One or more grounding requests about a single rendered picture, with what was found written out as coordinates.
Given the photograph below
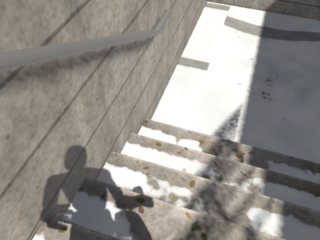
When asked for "stairs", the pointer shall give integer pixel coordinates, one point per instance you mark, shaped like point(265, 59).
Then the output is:
point(172, 183)

